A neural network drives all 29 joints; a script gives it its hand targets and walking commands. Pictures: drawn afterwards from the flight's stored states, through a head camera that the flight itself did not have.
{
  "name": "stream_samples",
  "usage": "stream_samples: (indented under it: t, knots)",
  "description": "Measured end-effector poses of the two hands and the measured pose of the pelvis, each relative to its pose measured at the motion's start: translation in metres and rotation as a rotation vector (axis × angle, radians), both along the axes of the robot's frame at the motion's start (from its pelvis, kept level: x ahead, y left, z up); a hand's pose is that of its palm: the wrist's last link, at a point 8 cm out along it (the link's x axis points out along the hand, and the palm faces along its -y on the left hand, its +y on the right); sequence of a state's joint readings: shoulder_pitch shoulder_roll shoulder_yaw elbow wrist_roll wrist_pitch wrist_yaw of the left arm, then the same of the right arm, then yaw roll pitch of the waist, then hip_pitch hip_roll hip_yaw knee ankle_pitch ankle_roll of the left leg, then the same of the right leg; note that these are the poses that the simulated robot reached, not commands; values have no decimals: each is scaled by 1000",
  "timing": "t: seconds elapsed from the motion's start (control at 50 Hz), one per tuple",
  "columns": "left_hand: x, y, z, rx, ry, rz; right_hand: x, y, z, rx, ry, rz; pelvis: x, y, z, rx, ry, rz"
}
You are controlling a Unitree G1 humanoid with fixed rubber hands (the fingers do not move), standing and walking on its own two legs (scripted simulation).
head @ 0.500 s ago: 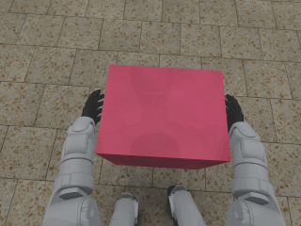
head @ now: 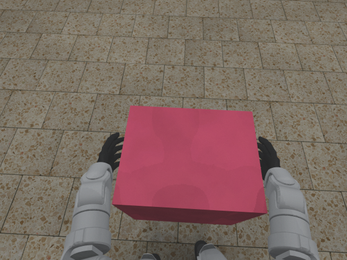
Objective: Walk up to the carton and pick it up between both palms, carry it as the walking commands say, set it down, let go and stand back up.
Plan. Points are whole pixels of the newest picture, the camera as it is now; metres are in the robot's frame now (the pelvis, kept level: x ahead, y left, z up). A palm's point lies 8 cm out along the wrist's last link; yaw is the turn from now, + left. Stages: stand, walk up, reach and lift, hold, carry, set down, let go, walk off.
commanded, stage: reach and lift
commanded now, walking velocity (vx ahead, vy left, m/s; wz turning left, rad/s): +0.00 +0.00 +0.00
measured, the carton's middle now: (186, 172) +0.36 -0.04 -0.12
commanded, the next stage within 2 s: none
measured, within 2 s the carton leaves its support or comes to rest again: neither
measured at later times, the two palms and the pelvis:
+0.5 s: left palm (95, 163) +0.35 +0.16 +0.03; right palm (285, 168) +0.31 -0.23 +0.03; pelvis +0.01 +0.00 +0.04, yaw +0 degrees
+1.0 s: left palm (76, 165) +0.33 +0.17 +0.09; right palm (297, 167) +0.29 -0.22 +0.08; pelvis +0.02 -0.01 +0.05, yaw -1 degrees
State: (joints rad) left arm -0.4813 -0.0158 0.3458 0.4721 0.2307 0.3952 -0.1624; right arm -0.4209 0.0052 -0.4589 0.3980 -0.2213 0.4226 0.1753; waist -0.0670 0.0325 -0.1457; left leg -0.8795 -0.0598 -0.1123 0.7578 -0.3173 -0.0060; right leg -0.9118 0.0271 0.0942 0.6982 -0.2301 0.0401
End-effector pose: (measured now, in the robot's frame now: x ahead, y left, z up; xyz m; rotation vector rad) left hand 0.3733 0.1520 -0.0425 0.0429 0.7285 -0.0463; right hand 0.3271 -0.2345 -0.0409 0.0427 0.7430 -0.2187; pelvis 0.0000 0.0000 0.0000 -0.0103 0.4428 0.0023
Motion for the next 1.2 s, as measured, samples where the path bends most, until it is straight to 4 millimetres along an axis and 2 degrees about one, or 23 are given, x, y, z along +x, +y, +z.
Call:
stream_samples:
  t: [0.42, 0.66, 1.02, 1.2]
  knots:
    - [-19, 4, 59, 10, -27, 1, -16, 3, 57, 2, -25, 2, 11, -4, 33, 4, -209, -4]
    - [-28, 3, 92, 9, -54, -2, -27, 2, 90, 2, -54, -7, 19, -6, 45, 4, -347, -8]
    - [-47, 15, 130, 7, -104, 30, -34, 13, 125, -6, -104, 21, 23, -7, 50, 1, -514, -12]
    - [-57, 18, 134, 2, -96, 48, -40, 16, 130, -5, -99, 34, 23, -6, 51, 0, -544, -12]
